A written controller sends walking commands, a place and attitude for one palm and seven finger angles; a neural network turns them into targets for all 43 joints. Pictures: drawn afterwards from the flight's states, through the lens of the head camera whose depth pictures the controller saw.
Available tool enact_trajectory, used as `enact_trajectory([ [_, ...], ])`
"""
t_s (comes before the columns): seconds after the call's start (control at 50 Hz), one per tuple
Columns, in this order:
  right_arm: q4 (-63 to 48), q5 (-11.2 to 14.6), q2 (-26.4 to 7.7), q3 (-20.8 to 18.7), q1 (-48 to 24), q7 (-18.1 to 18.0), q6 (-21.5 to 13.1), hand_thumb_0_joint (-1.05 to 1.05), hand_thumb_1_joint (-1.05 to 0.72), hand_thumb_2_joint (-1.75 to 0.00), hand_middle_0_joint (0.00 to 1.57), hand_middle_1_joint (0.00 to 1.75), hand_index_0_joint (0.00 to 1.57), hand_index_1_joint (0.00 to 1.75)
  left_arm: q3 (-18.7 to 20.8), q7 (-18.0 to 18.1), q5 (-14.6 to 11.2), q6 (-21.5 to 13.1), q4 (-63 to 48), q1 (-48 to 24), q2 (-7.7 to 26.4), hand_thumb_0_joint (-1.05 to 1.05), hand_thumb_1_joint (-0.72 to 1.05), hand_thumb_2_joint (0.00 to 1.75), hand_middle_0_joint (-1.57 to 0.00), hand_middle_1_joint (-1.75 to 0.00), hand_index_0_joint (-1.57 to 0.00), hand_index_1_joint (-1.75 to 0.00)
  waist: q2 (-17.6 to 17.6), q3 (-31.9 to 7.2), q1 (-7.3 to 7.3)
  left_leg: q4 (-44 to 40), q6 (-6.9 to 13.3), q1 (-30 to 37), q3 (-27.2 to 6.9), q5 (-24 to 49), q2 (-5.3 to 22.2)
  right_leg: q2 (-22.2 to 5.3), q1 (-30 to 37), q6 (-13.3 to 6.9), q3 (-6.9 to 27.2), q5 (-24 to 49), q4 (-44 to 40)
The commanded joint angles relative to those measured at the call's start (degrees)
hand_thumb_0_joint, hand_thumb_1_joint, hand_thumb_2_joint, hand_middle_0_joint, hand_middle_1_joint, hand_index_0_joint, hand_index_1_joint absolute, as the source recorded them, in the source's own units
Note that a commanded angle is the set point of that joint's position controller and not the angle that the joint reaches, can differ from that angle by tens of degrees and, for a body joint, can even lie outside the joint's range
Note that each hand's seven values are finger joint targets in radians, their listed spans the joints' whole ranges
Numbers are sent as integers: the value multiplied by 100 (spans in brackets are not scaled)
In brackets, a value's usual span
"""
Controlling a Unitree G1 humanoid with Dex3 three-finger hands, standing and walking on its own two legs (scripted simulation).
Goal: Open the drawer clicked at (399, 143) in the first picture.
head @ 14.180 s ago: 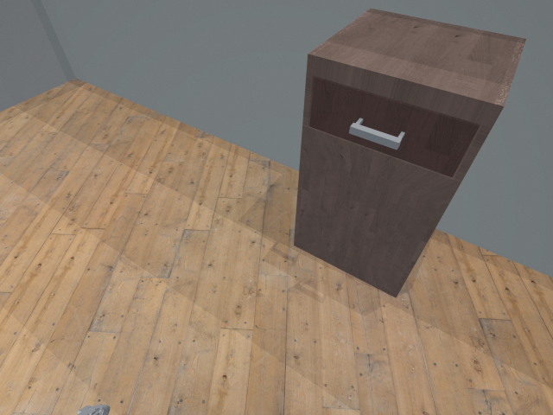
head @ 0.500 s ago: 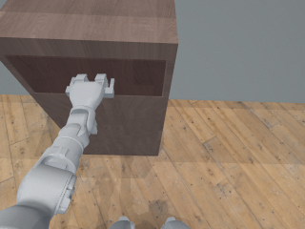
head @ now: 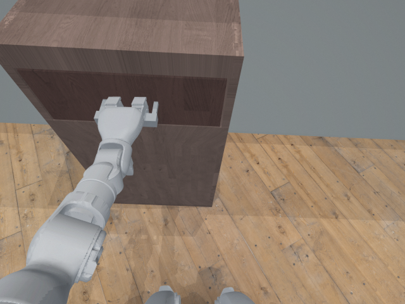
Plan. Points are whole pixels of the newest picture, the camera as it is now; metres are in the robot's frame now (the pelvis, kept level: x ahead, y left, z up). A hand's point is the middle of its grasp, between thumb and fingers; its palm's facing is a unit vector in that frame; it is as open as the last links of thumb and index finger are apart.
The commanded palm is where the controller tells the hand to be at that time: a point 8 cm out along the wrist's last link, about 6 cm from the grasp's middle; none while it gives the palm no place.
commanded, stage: close the thumb around the handle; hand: left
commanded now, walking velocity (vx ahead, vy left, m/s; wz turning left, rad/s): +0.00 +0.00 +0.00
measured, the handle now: (128, 111) +0.53 +0.15 +0.02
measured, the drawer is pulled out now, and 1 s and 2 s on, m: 0.00 0.01 0.09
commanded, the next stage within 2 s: pull the drawer open in 0.60 s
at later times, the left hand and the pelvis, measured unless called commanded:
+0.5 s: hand (131, 135) +0.48 +0.14 +0.00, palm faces -0.03 -0.04 -1.00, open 5.9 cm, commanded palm +0.46 +0.14 +0.05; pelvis +0.00 +0.00 +0.00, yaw -1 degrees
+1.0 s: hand (130, 140) +0.46 +0.14 +0.00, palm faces -0.03 -0.07 -1.00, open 5.4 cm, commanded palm +0.43 +0.14 +0.05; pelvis +0.02 +0.00 +0.01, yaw -2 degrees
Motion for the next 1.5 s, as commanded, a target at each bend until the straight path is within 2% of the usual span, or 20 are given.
enact_trajectory([
  [0.0,-319,-43,-883,-285,694,-80,-44,0,-90,-90,20,30,20,30,283,191,-6,-30,-1083,-2551,890,0,-16,44,-32,-124,-32,-124,6,-2432,-195,-352,-98,2351,-277,2513,89,-90,570,-23,100,2219,-593],
  [0.06,-314,-18,-875,-267,695,-79,-40,0,-90,-90,20,30,20,30,89,167,19,1,-960,-2525,712,0,0,52,-34,-125,-34,-125,7,-2208,-242,-399,-101,2250,-273,2302,89,-89,471,-16,92,2039,-654],
  [0.12,-295,-3,-905,-250,739,-104,-55,0,-90,-90,20,30,20,30,248,163,-3,24,-867,-2647,956,0,17,59,-35,-127,-35,-127,-154,-2236,-281,-403,-66,2103,-274,2148,83,-99,535,0,116,1979,-660],
  [0.16,-297,-6,-893,-251,754,-100,-65,0,-90,-90,20,30,20,30,66,147,21,38,-856,-2730,747,0,28,64,-36,-128,-36,-128,-22,-2137,-318,-417,-91,2189,-313,2138,98,-90,336,-18,63,1843,-654],
  [0.26,-299,-33,-888,-276,790,-77,-70,0,-90,-90,20,30,20,30,54,111,-5,-7,-887,-2605,635,0,56,76,-38,-131,-38,-131,97,-2351,-274,-348,-117,2417,-336,2426,132,-75,268,-27,44,1954,-592],
  [0.36,-329,-43,-902,-264,794,-85,-51,0,-90,-90,20,30,20,30,377,183,22,-5,-1003,-2413,1016,0,84,88,-40,-134,-40,-134,-16,-2553,-136,-348,-101,2293,-270,2544,116,-76,614,-21,83,2234,-560],
  [0.38,-344,-52,-882,-262,788,-74,-52,0,-90,-90,20,30,20,30,205,180,2,1,-1073,-2422,794,0,90,90,-40,-135,-40,-135,19,-2558,-158,-355,-101,2319,-262,2554,112,-71,635,-20,81,2262,-573],
  [0.48,-321,-25,-888,-272,773,-73,-28,0,-90,-90,20,30,20,30,229,212,-4,59,-993,-2322,812,0,90,90,-40,-135,-40,-135,-62,-2282,-172,-421,-99,2254,-247,2501,116,-72,640,-19,82,2252,-645],
  [0.56,-348,-30,-890,-279,749,-82,-15,0,-90,-90,20,30,20,30,429,196,-20,4,-1174,-2242,1039,0,90,90,-40,-135,-40,-135,11,-2540,-70,-431,-108,2427,-229,2669,125,-74,789,-20,101,2386,-631],
  [0.68,-364,-27,-863,-292,705,-59,-7,0,-90,-90,20,30,20,30,174,184,-53,-14,-1184,-2111,672,0,90,90,-40,-135,-40,-135,-36,-2343,-111,-435,-109,2447,-228,2731,125,-72,741,-15,98,2433,-671],
  [0.82,-494,-25,-833,-290,570,-23,56,0,-90,-90,20,30,20,30,386,122,-80,-98,-1521,-1121,766,0,90,90,-40,-135,-40,-135,-43,-2622,216,-496,-119,2610,-149,3259,117,-76,1253,-29,148,3041,-638],
  [0.94,-618,-8,-795,-303,354,25,117,0,-90,-90,20,30,20,30,294,147,-65,-152,-2033,-218,555,0,90,90,-40,-135,-40,-135,-216,-2362,363,-588,-102,2580,-96,3549,100,-100,1583,-14,244,3491,-730],
  [0.98,-608,1,-775,-326,292,58,136,0,-90,-90,20,30,20,30,194,201,-19,-119,-2141,-87,408,0,90,90,-40,-135,-40,-135,-175,-2234,335,-600,-113,2694,-120,3589,125,-93,1467,-23,205,3370,-751],
  [1.02,-333,-25,-813,-338,409,8,116,0,-90,-90,20,30,20,30,156,322,93,-114,-2040,-1824,662,0,90,90,-40,-135,-40,-135,-312,-2069,-151,-430,-89,2484,-164,3196,129,-129,1037,37,233,3220,-707],
  [1.04,-312,-34,-815,-352,457,-25,97,0,-90,-90,20,30,20,30,364,377,138,-49,-1799,-1739,885,0,90,90,-40,-135,-40,-135,-308,-2049,-55,-435,-90,2393,-146,3055,91,-121,1089,10,224,3119,-685],
  [1.08,-344,-40,-803,-319,412,-36,83,0,-90,-90,20,30,20,30,310,419,121,73,-1664,-1727,827,0,90,90,-40,-135,-40,-135,-99,-2211,-2,-443,-98,2409,-112,2982,31,-125,1139,-12,236,3086,-696],
  [1.12,-330,-38,-795,-312,375,-46,99,0,-90,-90,20,30,20,30,375,410,94,129,-1623,-1936,919,0,90,90,-40,-135,-40,-135,-48,-2435,-27,-404,-102,2511,-123,3050,30,-126,1117,3,236,3089,-657],
  [1.18,-382,-12,-773,-288,379,-67,107,0,-90,-90,20,30,20,30,181,289,-35,201,-1391,-1908,659,0,90,90,-40,-135,-40,-135,-193,-2224,-78,-438,-81,2370,-101,2811,4,-131,1176,11,203,2982,-731],
  [1.34,-468,7,-783,-250,413,-145,5,0,-90,-90,20,30,20,30,235,72,-85,-102,-1262,-2024,794,0,90,90,-40,-135,-40,-135,-246,-2228,-109,-390,-45,2161,-128,2407,-4,-144,1080,23,260,2679,-715],
  [1.48,-534,0,-785,-275,411,-76,-41,0,-90,-90,20,30,20,30,271,147,-29,-289,-1581,-1355,698,0,90,90,-40,-135,-40,-135,-125,-2474,151,-447,-75,2238,-120,2400,18,-102,1149,-30,234,2542,-665],
])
